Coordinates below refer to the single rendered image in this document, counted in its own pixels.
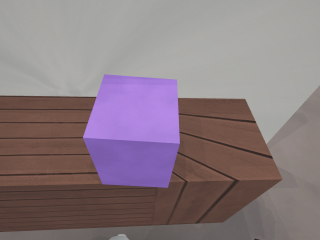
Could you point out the pedestal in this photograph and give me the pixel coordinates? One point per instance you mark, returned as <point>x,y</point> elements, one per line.
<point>48,180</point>

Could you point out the carton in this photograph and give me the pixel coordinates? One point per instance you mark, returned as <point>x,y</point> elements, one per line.
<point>132,134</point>

